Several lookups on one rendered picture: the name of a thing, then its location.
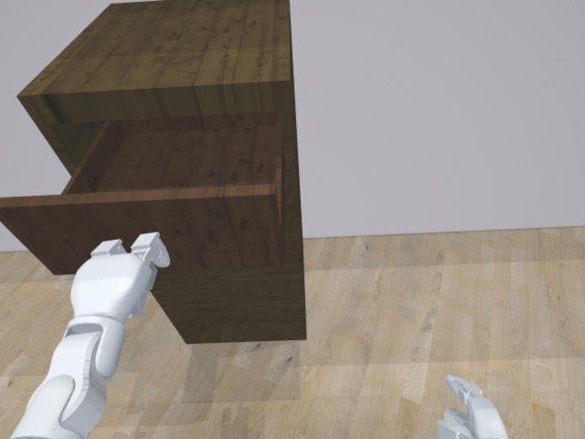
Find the cabinet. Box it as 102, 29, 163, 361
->
16, 0, 307, 344

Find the left robot hand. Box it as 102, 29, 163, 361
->
70, 232, 170, 324

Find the left robot forearm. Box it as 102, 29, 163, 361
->
10, 315, 126, 439

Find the right robot hand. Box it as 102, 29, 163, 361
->
438, 375, 508, 439

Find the handle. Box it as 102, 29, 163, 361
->
145, 261, 158, 290

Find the drawer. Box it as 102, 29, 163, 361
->
0, 112, 285, 275

